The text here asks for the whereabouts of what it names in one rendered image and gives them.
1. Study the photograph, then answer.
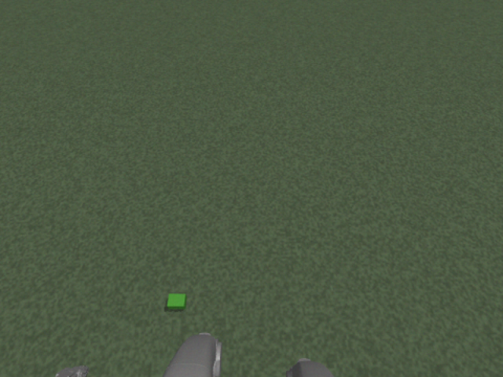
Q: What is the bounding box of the small box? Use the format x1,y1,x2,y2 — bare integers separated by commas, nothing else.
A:
167,294,187,309

